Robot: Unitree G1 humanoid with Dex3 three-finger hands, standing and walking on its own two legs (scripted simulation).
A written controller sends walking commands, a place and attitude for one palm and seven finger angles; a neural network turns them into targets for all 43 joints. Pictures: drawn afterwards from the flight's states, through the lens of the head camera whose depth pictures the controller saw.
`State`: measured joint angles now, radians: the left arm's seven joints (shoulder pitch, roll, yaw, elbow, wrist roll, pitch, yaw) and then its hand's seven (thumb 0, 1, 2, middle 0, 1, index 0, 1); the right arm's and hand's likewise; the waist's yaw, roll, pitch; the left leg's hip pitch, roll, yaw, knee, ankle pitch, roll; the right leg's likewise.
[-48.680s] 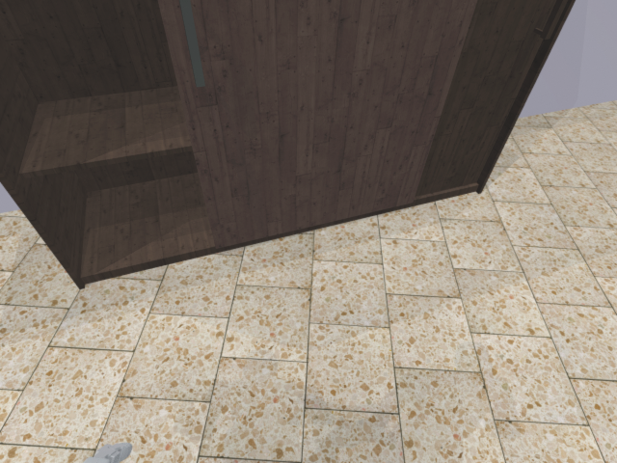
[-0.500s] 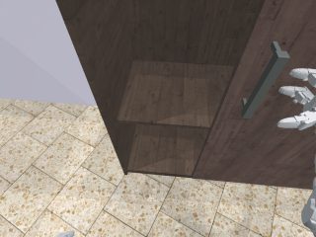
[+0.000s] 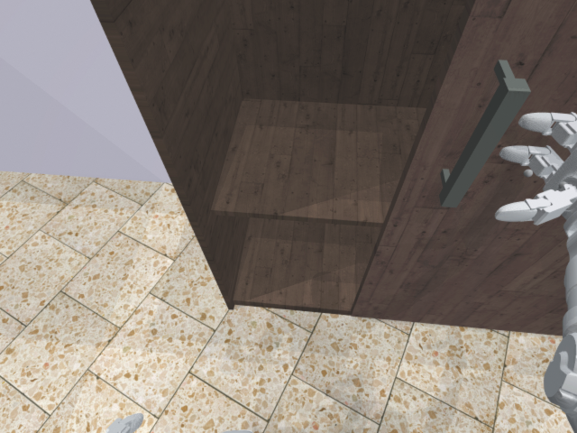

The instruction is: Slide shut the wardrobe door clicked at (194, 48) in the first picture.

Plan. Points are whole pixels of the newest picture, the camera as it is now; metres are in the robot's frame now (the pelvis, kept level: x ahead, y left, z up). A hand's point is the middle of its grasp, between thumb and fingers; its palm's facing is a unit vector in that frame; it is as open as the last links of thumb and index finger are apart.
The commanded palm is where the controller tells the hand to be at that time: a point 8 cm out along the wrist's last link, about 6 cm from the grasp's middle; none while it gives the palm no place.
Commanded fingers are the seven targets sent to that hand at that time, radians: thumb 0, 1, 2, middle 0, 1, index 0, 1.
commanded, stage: feel for the door with the fingertips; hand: right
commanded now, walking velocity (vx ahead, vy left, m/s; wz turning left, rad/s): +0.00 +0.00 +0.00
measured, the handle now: (472, 142) +0.51 -0.17 +0.13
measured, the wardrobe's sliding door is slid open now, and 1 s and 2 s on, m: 0.41 0.41 0.41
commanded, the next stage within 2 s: slide the fingers in behind the handle in 0.52 s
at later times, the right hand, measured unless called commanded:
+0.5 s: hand (497, 164) +0.46 -0.19 +0.14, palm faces -0.01 +1.00 -0.02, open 14.0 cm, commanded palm +0.44 -0.25 +0.13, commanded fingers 0.00 0.50 -0.30 0.30 1.20 0.30 1.20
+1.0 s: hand (504, 170) +0.46 -0.20 +0.13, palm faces -0.04 +1.00 -0.02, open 14.0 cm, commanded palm +0.43 -0.25 +0.13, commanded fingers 0.00 0.50 -0.30 0.30 1.20 0.30 1.20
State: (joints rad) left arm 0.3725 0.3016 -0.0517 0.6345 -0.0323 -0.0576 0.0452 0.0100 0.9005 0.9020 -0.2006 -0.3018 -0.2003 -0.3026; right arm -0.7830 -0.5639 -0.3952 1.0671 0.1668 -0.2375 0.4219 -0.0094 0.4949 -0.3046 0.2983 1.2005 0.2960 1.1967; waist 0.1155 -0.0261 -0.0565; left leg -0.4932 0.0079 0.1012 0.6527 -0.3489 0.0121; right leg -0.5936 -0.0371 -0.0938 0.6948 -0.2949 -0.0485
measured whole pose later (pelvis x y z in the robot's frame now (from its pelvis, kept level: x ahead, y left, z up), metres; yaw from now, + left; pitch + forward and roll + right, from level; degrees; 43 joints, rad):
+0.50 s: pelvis +0.00 +0.01 +0.00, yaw +0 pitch +9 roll +1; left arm 0.35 0.29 -0.05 0.65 -0.04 -0.06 0.04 0.01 0.90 0.90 -0.20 -0.30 -0.20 -0.30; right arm -0.77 -0.46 -0.34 1.02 0.15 -0.22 0.30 -0.01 0.50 -0.30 0.30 1.20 0.30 1.20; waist 0.10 -0.03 -0.05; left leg -0.44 0.00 0.10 0.63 -0.35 0.02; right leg -0.54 -0.04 -0.09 0.67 -0.29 -0.04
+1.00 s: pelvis +0.01 +0.01 +0.00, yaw +0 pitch +10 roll +1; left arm 0.39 0.31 -0.03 0.65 -0.04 -0.04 0.04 0.01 0.90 0.90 -0.20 -0.30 -0.20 -0.30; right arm -0.72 -0.51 -0.37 1.00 0.19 -0.23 0.38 -0.01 0.49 -0.30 0.30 1.20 0.30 1.20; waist 0.11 -0.03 -0.07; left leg -0.46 -0.01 0.10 0.63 -0.35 0.03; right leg -0.55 -0.05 -0.09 0.67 -0.30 -0.03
